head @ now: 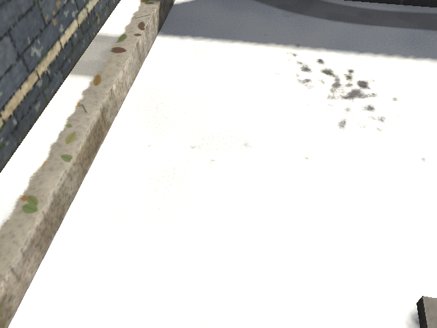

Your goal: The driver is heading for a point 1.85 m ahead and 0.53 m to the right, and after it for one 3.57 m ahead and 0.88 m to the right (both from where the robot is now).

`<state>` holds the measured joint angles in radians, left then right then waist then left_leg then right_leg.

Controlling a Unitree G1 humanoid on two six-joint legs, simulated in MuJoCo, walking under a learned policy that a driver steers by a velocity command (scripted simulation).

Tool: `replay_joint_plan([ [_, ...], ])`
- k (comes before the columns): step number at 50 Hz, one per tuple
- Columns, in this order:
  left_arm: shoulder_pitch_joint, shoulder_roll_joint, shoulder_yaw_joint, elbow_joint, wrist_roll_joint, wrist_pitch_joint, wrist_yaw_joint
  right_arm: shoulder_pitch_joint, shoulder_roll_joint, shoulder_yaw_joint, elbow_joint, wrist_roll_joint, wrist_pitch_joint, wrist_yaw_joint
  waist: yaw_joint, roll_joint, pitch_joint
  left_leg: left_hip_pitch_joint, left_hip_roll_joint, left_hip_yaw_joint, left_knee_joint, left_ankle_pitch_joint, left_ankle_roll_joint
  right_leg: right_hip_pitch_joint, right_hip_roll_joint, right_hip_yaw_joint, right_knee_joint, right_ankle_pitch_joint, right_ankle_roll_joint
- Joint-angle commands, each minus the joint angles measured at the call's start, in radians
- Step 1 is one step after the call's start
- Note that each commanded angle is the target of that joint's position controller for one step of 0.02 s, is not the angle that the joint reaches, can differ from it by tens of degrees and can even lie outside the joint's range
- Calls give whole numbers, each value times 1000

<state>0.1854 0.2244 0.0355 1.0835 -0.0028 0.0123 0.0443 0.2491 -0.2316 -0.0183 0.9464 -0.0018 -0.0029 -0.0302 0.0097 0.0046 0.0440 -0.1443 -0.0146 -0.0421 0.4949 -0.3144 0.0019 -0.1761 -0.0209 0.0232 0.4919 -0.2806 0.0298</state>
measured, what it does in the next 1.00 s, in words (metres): walks ahead: left foot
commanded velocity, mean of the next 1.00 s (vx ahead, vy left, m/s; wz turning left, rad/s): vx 0.32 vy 0.00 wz -0.03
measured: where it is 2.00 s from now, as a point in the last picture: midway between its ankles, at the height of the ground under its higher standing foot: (262, 232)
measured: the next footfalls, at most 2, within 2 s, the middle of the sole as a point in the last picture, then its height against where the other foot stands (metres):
left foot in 0.84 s outside the picture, level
right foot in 1.40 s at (279, 276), level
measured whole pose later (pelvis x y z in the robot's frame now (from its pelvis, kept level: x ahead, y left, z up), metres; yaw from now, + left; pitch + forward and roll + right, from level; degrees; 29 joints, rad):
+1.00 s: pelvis +0.32 +0.03 +0.00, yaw -3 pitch +0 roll +1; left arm 0.31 0.25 0.04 0.98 -0.04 -0.09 0.02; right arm 0.17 -0.24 -0.05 0.94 0.00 -0.11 0.04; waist 0.00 -0.04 0.05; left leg -0.26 -0.05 0.11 0.40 -0.15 0.07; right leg -0.44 -0.07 0.06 1.21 -0.32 -0.06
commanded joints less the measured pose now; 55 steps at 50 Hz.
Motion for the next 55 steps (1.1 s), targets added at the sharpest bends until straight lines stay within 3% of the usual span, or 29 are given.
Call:
replay_joint_plan([
  [1,28,109,17,-11,1,-3,5,34,-100,-18,-14,0,-9,-4,2,-3,-9,-57,24,-12,-83,266,10,37,-7,4,-60,235,-15],
  [7,35,100,13,7,2,-2,6,44,-94,-13,22,0,-10,-6,2,-2,2,-69,23,-11,-95,223,10,24,-4,0,-68,198,-13],
  [8,54,88,10,19,1,-1,6,62,-88,-11,36,0,-8,-8,2,2,-20,-61,12,-3,-101,116,14,30,11,-17,-65,99,-15],
  [10,57,90,13,19,-10,-1,8,63,-118,-22,39,11,-3,-13,-4,30,30,-116,13,-31,-120,-283,54,-48,52,-54,-8,-228,-38],
  [12,24,77,9,-7,-10,-23,4,86,-144,-30,34,20,-15,-13,-23,76,117,-163,94,-158,-192,-504,114,-175,52,-50,61,-330,-59],
  [14,9,34,-1,-29,-15,-62,-14,135,-193,-48,46,30,-37,-6,-36,187,129,-122,245,-383,-301,-567,202,-249,50,-73,225,-188,-62],
  [15,3,39,-1,-36,-20,-78,-24,126,-195,-52,42,32,-44,-3,-32,189,143,-150,290,-449,-328,-542,232,-248,21,-44,267,-169,-78],
  [17,65,34,-2,-25,-31,-100,-39,39,-177,-46,10,35,-51,4,28,168,146,-202,267,-381,-294,-437,206,-140,7,-48,122,-182,-117],
  [18,154,39,4,11,-31,-106,-41,-20,-164,-42,-12,41,-48,7,74,136,130,-272,198,-278,-233,-352,161,28,25,-58,-27,-112,-124],
  [19,249,74,18,51,-21,-106,-41,-56,-135,-35,-32,36,-52,9,101,57,94,-344,119,-164,-83,-199,113,175,-2,16,-76,-39,-118],
  [20,389,170,44,81,-20,-108,-41,-84,-67,-17,-60,28,-64,10,137,-192,36,-473,-13,32,250,-99,38,304,-176,328,-228,-192,-190],
  [21,452,242,55,81,-9,-120,-55,-89,-74,-20,-91,36,-84,4,140,-312,25,-616,-51,17,495,-245,25,350,-354,674,-335,-199,-303],
  [22,364,164,31,55,0,-132,-55,-67,-107,-29,-80,50,-96,10,82,-161,70,-683,14,-55,649,-211,43,322,-369,649,-322,-170,-309],
  [23,309,118,20,28,-4,-140,-56,-37,-98,-28,-63,54,-104,22,54,-116,86,-705,51,-60,690,-114,64,310,-325,531,-319,-124,-277],
  [25,262,93,6,4,-8,-135,-62,-70,-116,-41,-62,37,-114,32,37,-78,91,-723,109,-24,637,29,74,306,-264,353,-338,47,-221],
  [27,301,56,-8,7,0,-118,-55,-100,-96,-44,-69,29,-110,48,41,-101,62,-664,120,22,567,100,53,288,-203,217,-347,238,-195],
  [32,319,125,-4,-20,8,-99,-23,-310,-28,-14,-152,27,-96,58,71,-90,102,-529,76,96,223,271,-1,130,-158,84,-406,312,-203],
  [37,348,151,14,-14,-17,-99,-19,-387,-78,-18,-196,36,-97,74,46,-105,124,-449,58,75,57,319,44,205,-222,58,-396,381,-191],
  [39,323,171,24,-25,-10,-90,-20,-324,-118,-37,-188,33,-102,76,-9,-119,55,-340,25,88,45,278,78,270,-237,36,-284,664,-168],
  [41,296,171,26,-42,4,-72,-22,-58,-185,-78,-109,38,-96,66,-145,-129,-122,0,-29,122,51,250,127,220,-184,-13,41,923,-129],
  [42,296,143,12,-68,18,-70,-24,123,-242,-97,-67,29,-90,55,-205,-47,-248,310,132,-70,70,183,184,-13,-137,-28,342,661,-103],
  [43,442,-40,-35,-75,7,-90,-39,201,-310,-107,-39,10,-88,62,-115,263,-433,609,406,-606,-93,-107,360,-366,74,-5,731,-134,-44],
  [44,367,54,-14,-69,-26,-120,-44,157,-206,-79,-41,13,-93,65,-145,191,-372,526,400,-735,-237,-204,329,-468,57,138,873,-264,-68],
  [45,256,124,8,-113,-57,-134,-43,52,-163,-66,-54,14,-102,62,-117,151,-186,359,381,-562,-253,-142,273,-539,7,117,905,-193,-89],
  [46,200,134,12,-127,-58,-138,-34,-40,-135,-56,-71,11,-111,62,-79,52,-114,197,350,-414,-275,-4,244,-490,-54,99,860,-92,-95],
  [47,182,124,21,-127,-44,-129,-24,-88,-105,-49,-69,3,-120,68,-45,24,-67,73,311,-293,-301,105,218,-438,-87,90,801,-34,-93],
  [48,214,103,26,-120,-37,-111,-21,-109,-83,-43,-60,-9,-127,70,-7,55,-63,0,276,-200,-326,150,196,-364,-117,101,758,1,-94],
  [51,222,58,30,-129,-36,-70,-20,-85,-84,-45,-23,-8,-135,65,21,68,-11,-92,251,-68,-391,202,199,-353,-131,93,693,24,-89],
  [55,84,79,41,-198,-23,-66,-25,-41,-130,-55,-2,-17,-133,37,5,31,31,-36,255,27,-421,271,202,-517,-127,120,531,211,-65],
])
Keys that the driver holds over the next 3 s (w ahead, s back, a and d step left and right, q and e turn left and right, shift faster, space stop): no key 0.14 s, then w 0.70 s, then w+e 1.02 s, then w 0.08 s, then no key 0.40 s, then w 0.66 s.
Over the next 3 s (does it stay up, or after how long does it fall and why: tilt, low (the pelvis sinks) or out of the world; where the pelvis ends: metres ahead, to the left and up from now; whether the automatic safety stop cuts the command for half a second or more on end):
stays up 1.14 -0.27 0.01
